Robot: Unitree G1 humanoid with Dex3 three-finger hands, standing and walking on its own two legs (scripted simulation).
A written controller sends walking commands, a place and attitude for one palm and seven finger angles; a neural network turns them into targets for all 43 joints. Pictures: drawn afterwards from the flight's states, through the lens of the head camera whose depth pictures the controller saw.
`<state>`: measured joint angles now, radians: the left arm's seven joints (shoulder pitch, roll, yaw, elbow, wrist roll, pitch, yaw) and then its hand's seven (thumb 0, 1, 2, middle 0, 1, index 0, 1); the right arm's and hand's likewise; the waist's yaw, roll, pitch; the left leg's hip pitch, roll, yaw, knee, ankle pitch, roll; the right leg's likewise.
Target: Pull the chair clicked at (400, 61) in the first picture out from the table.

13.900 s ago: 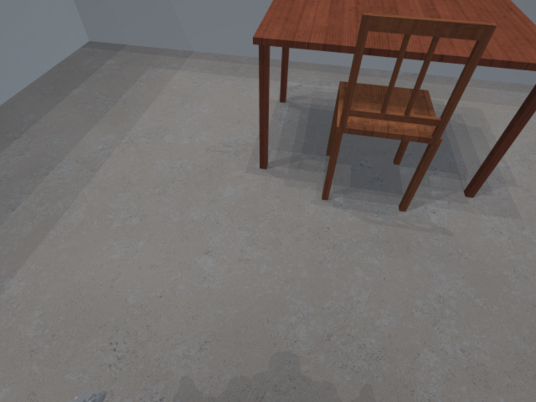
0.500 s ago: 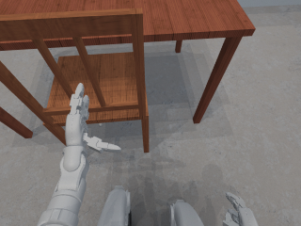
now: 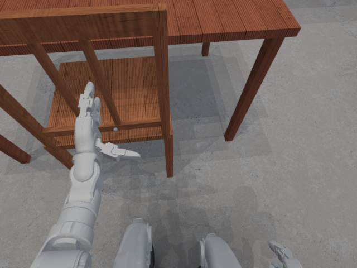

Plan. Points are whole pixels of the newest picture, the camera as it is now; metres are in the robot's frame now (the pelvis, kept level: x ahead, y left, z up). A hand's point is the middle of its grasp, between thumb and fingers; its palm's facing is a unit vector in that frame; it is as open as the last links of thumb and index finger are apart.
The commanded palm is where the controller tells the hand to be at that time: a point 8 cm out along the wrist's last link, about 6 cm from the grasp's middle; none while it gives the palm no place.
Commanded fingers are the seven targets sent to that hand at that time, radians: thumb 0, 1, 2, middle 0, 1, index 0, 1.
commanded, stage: push the fingers through the gap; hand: left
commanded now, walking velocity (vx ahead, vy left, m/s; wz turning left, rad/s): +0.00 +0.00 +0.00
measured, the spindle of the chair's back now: (66, 93) +0.50 +0.28 +0.04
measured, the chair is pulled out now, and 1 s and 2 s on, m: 0.00 0.00 0.00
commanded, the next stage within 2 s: hook a spindle and tug to test in 1.20 s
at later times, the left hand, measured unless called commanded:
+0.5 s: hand (114, 112) +0.46 +0.16 +0.04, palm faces +0.16 -0.99 -0.03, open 17.0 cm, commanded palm +0.43 +0.20 +0.03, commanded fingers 0.00 -0.50 0.30 -0.06 -0.08 -0.06 -0.08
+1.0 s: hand (115, 101) +0.49 +0.16 +0.04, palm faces +0.16 -0.99 -0.03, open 17.0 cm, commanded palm +0.45 +0.20 +0.03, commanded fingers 0.00 -0.50 0.30 -0.06 -0.08 -0.06 -0.08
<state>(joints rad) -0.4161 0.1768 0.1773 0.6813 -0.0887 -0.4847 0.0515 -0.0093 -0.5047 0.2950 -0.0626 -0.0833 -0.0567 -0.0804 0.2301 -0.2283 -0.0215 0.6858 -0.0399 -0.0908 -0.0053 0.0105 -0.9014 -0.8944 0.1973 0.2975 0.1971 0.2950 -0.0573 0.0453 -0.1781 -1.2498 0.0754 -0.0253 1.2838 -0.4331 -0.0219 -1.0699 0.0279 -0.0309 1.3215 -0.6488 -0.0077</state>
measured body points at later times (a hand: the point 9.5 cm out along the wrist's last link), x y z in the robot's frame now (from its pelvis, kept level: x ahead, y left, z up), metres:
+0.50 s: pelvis +0.00 +0.00 +0.00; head +0.12 +0.01 +0.43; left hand +0.44 +0.21 +0.04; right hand +0.07 -0.26 -0.13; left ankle +0.08 +0.13 -0.61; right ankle -0.01 -0.12 -0.61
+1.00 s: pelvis +0.00 +0.00 -0.01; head +0.13 +0.01 +0.42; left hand +0.47 +0.21 +0.04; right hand +0.03 -0.26 -0.13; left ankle +0.08 +0.13 -0.61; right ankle -0.01 -0.12 -0.61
